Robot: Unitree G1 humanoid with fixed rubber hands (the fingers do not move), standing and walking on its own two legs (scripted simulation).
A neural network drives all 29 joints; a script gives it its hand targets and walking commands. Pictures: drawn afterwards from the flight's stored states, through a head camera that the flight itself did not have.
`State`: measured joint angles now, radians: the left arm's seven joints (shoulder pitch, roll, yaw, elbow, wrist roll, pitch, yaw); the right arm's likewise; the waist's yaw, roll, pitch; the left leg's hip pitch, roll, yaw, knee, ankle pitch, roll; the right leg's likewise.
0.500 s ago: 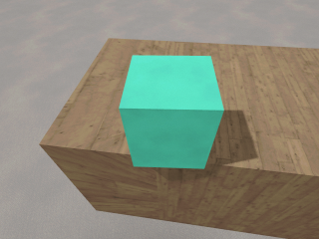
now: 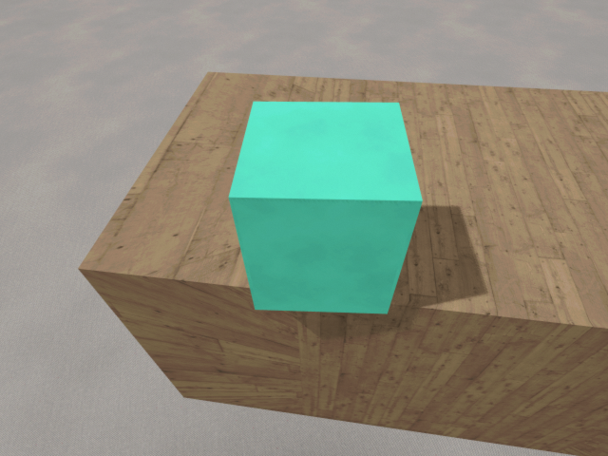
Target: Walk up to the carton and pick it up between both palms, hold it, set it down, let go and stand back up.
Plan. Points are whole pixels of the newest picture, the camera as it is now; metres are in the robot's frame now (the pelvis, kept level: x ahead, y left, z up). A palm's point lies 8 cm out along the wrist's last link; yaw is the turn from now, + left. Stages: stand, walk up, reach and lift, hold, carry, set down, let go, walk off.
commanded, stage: stand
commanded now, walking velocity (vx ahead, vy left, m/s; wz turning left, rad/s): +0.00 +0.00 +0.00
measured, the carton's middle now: (322, 211) +0.43 -0.01 +0.07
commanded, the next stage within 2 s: walk up in 0.74 s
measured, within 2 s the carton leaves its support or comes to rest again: neither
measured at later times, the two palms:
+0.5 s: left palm out of the picture -0.03 +0.20 -0.15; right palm out of the picture -0.03 -0.19 -0.15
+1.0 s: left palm out of the picture -0.02 +0.21 -0.15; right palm out of the picture -0.02 -0.20 -0.15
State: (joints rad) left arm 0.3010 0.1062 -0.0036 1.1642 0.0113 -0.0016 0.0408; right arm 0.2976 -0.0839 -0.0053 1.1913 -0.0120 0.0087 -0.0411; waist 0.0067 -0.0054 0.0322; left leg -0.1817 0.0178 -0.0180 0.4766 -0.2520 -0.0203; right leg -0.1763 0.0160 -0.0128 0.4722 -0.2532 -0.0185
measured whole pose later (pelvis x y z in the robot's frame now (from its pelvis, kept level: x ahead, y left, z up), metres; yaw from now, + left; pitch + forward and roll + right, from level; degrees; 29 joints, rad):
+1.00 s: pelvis +0.00 +0.00 +0.00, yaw +0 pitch -1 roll +0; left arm 0.30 0.11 0.01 1.11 0.00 0.00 0.05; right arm 0.29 -0.09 -0.02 1.14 0.00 0.00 -0.05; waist 0.00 -0.01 0.05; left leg -0.25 0.01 -0.01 0.53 -0.27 -0.02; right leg -0.25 0.01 -0.01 0.53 -0.27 -0.01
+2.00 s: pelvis +0.00 +0.05 -0.02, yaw +0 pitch +1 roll +0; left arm 0.49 0.09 0.03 1.17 0.01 -0.03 0.04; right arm 0.29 -0.11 -0.04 1.06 -0.03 -0.07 -0.01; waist 0.02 -0.08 -0.02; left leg -0.21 -0.02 0.13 0.63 -0.44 0.06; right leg -0.15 0.00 -0.04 0.66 -0.47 -0.02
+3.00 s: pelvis +0.04 +0.04 -0.01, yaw +1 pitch -1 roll +1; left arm 0.17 0.24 0.09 0.96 0.03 0.05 0.02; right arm 0.21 -0.25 -0.05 0.94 0.01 0.12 0.02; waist 0.06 -0.03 0.05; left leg -0.24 0.02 0.01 0.69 -0.46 -0.07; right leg -0.44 -0.13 -0.08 0.47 -0.01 0.02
